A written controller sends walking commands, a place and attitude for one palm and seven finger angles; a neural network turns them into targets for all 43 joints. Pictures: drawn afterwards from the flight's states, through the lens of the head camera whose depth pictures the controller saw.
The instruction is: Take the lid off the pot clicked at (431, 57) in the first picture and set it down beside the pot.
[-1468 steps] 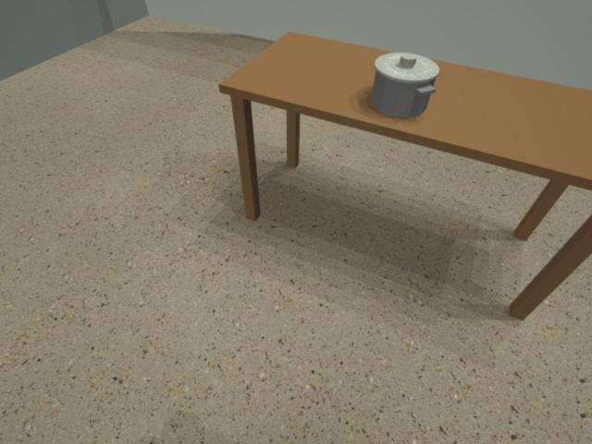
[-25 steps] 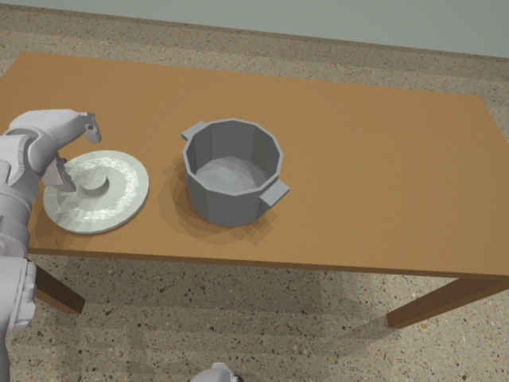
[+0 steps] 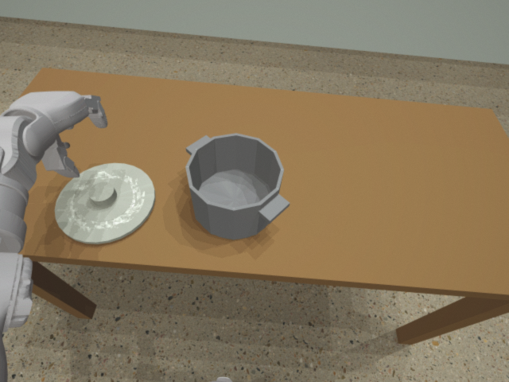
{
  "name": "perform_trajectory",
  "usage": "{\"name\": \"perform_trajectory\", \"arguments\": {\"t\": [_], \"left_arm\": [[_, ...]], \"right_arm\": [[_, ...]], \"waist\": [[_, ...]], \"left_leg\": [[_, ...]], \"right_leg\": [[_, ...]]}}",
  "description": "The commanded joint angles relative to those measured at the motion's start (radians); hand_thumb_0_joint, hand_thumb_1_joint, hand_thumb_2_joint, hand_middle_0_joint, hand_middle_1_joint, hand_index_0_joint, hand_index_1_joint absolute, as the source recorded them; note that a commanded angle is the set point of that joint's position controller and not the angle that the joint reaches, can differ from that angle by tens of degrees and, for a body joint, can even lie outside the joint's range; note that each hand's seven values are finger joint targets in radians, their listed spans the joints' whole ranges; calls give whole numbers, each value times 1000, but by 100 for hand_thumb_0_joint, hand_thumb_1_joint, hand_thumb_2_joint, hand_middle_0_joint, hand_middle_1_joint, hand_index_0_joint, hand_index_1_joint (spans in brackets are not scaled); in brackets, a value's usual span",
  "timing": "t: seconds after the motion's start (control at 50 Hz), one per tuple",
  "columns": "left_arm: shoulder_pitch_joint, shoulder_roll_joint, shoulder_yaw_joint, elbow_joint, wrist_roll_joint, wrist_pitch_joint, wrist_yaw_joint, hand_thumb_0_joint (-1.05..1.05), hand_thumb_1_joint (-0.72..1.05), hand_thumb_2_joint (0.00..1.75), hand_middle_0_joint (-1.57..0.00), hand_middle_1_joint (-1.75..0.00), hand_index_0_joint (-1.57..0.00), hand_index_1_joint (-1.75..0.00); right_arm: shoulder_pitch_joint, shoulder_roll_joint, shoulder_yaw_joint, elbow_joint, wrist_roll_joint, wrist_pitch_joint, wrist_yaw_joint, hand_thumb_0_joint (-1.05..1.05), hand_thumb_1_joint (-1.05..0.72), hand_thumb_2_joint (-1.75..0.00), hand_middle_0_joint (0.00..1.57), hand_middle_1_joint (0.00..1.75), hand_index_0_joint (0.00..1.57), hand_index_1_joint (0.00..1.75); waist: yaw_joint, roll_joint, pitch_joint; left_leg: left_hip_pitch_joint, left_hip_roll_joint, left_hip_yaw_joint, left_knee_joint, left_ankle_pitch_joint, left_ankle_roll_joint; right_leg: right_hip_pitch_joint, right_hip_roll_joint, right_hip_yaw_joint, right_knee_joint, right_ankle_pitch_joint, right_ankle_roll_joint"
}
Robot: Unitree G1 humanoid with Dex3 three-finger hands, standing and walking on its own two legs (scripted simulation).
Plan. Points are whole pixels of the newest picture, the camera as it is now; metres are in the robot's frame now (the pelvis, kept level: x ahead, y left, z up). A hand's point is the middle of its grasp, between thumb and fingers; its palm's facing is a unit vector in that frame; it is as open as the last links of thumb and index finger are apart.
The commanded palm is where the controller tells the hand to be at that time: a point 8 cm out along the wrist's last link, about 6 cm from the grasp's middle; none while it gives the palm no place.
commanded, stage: raise the empty hand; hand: left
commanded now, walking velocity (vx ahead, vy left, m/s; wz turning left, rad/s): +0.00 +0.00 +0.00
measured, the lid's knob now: (103, 194) +0.45 +0.30 -0.05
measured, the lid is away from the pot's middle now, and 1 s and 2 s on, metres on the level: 0.26 0.26 0.26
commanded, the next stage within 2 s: draw the hand back to the body in 0.20 s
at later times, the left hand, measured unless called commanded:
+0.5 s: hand (59, 150) +0.42 +0.30 +0.11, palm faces -0.38 -0.06 -0.92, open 11.0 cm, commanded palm +0.41 +0.29 +0.18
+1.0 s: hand (94, 151) +0.39 +0.23 +0.15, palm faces +0.28 -0.87 -0.41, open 11.0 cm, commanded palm +0.33 +0.27 +0.18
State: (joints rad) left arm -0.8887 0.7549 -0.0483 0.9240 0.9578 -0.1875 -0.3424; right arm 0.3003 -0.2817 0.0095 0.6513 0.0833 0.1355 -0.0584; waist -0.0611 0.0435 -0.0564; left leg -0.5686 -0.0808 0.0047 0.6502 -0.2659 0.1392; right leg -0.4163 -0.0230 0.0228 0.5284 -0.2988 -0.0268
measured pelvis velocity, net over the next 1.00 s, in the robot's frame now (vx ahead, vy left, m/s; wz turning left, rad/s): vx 0.00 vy -0.05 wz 0.00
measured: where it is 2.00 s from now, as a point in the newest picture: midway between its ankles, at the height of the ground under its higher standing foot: outside the picture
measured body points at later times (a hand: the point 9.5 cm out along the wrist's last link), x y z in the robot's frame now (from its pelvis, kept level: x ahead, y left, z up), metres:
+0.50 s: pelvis +0.00 -0.02 +0.01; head +0.06 -0.01 +0.45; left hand +0.43 +0.30 +0.17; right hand +0.08 -0.30 -0.11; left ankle +0.02 +0.02 -0.72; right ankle -0.03 -0.20 -0.72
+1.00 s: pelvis +0.00 -0.05 +0.02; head +0.02 -0.02 +0.47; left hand +0.37 +0.28 +0.17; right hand +0.14 -0.28 -0.08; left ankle +0.02 +0.02 -0.72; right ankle -0.03 -0.20 -0.72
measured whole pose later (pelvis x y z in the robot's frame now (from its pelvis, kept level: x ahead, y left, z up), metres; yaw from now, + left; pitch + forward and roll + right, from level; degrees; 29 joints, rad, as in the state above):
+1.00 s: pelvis +0.00 -0.05 +0.02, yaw +0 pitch +1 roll -2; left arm -0.48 0.53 0.24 0.57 0.10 -0.15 -0.01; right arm 0.22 -0.21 0.09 0.61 0.07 0.05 -0.09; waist -0.01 -0.02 0.04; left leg -0.29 -0.05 0.00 0.48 -0.21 0.07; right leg -0.16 0.00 0.02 0.39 -0.25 0.00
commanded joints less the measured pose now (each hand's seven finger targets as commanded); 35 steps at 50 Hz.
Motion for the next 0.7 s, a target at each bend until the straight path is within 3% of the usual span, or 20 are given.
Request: {"name": "perform_trajectory", "arguments": {"t": [0.0, 0.04, 0.08, 0.12, 0.14, 0.18, 0.2, 0.22, 0.24, 0.26, 0.34, 0.38, 0.46, 0.5, 0.52, 0.58, 0.62, 0.68], "left_arm": [[-424, 282, 74, -117, -21, 26, 24, 0, -1, 64, -34, -87, -34, -87], [-493, 277, 55, -168, -17, 30, 8, 0, -1, 64, -34, -87, -34, -87], [-506, 319, 84, -202, -8, 24, -3, 0, -1, 64, -34, -87, -34, -87], [-469, 405, 157, -195, -9, 0, -5, 0, -1, 64, -34, -87, -34, -87], [-441, 360, 123, -137, -17, 3, -13, 0, -1, 64, -34, -87, -34, -87], [-417, 304, 78, -103, -34, 7, -26, 0, -1, 64, -34, -87, -34, -87], [-426, 323, 92, -122, -32, 6, -28, 0, -1, 64, -34, -87, -34, -87], [-463, 303, 66, -173, -30, 0, -30, 0, -1, 64, -34, -87, -34, -87], [-485, 352, 105, -205, -24, -5, -27, 0, -1, 64, -34, -87, -34, -87], [-466, 352, 107, -205, -16, -10, -26, 0, -1, 64, -34, -87, -34, -87], [-417, 400, 171, -268, -38, -40, -26, 0, -1, 64, -34, -87, -34, -87], [-326, 380, 179, -241, -51, -43, -26, 0, -1, 64, -34, -87, -34, -87], [-310, 361, 167, -294, -55, -33, -23, 0, -1, 64, -34, -87, -34, -87], [-257, 410, 222, -323, -60, -34, -16, 0, -1, 64, -34, -87, -34, -87], [-267, 463, 261, -383, -60, -41, -10, 0, -1, 64, -34, -87, -34, -87], [-202, 373, 213, -411, -77, -28, -14, 0, -1, 64, -34, -87, -34, -87], [-152, 398, 240, -425, -95, -20, -14, 0, -1, 64, -34, -87, -34, -87], [-102, 344, 207, -377, -108, 5, -22, 0, -1, 64, -34, -87, -34, -87]], "right_arm": [[57, -186, -57, -82, 4, -22, -10, 0, -90, -90, 20, 30, 20, 30], [59, -187, -60, -78, -1, -20, -4, 0, -90, -90, 20, 30, 20, 30], [55, -185, -60, -87, 3, -13, -6, 0, -90, -90, 20, 30, 20, 30], [51, -187, -58, -99, -1, -16, -10, 0, -90, -90, 20, 30, 20, 30], [51, -183, -53, -92, 2, -8, -11, 0, -90, -90, 20, 30, 20, 30], [47, -183, -53, -86, 9, -5, -9, 0, -90, -90, 20, 30, 20, 30], [42, -186, -54, -87, 10, -2, -7, 0, -90, -90, 20, 30, 20, 30], [33, -188, -56, -94, 5, -2, -6, 0, -90, -90, 20, 30, 20, 30], [42, -187, -59, -87, 1, 3, -4, 0, -90, -90, 20, 30, 20, 30], [38, -182, -59, -95, 3, 5, -6, 0, -90, -90, 20, 30, 20, 30], [21, -180, -59, -103, -2, 16, -6, 0, -90, -90, 20, 30, 20, 30], [9, -173, -59, -111, 3, 23, -2, 0, -90, -90, 20, 30, 20, 30], [-19, -168, -58, -122, 6, 39, 10, 0, -90, -90, 20, 30, 20, 30], [-27, -168, -58, -136, 5, 40, 11, 0, -90, -90, 20, 30, 20, 30], [-40, -176, -59, -144, 3, 41, 11, 0, -90, -90, 20, 30, 20, 30], [-64, -156, -57, -152, 6, 48, 16, 0, -90, -90, 20, 30, 20, 30], [-70, -163, -58, -158, 7, 48, 22, 0, -90, -90, 20, 30, 20, 30], [-90, -153, -48, -159, 13, 56, 23, 0, -90, -90, 20, 30, 20, 30]], "waist": [[-8, 48, -337], [-14, 95, -348], [-15, 100, -400], [0, 102, -416], [-15, 70, -387], [-18, 51, -326], [-10, 48, -329], [-11, 97, -350], [-8, 106, -378], [-8, 119, -399], [2, 121, -436], [5, 101, -404], [11, 114, -359], [23, 105, -375], [28, 117, -404], [17, 121, -380], [23, 104, -340], [20, 42, -267]], "left_leg": [[513, 99, -155, -100, 285, -119], [550, 103, -149, -84, 400, -124], [592, 103, -147, -71, 469, -127], [584, 98, -142, -71, 488, -124], [555, 94, -132, -75, 439, -115], [504, 93, -114, -92, 351, -100], [504, 94, -114, -96, 336, -97], [527, 91, -110, -86, 390, -102], [553, 95, -114, -79, 428, -104], [571, 92, -116, -75, 444, -106], [577, 93, -113, -72, 498, -99], [559, 93, -108, -76, 494, -95], [538, 93, -109, -100, 429, -94], [533, 89, -110, -105, 415, -88], [549, 91, -110, -103, 461, -88], [562, 93, -113, -114, 441, -87], [530, 95, -111, -129, 399, -86], [469, 86, -99, -148, 289, -75]], "right_leg": [[-151, 64, -69, -63, 114, -24], [-149, 64, -73, -66, 156, -24], [-130, 67, -75, -64, 181, -22], [-96, 63, -72, -67, 200, -25], [-101, 68, -76, -70, 182, -21], [-108, 66, -81, -78, 156, -19], [-106, 65, -80, -81, 153, -20], [-108, 60, -76, -77, 181, -24], [-99, 67, -81, -76, 187, -23], [-101, 68, -80, -76, 184, -22], [-53, 66, -81, -77, 222, -23], [-51, 67, -84, -81, 218, -21], [-52, 65, -87, -92, 178, -23], [-19, 65, -86, -95, 180, -26], [8, 57, -79, -94, 215, -30], [-10, 60, -88, -107, 185, -22], [10, 54, -84, -117, 176, -26], [13, 61, -91, -125, 150, -22]]}}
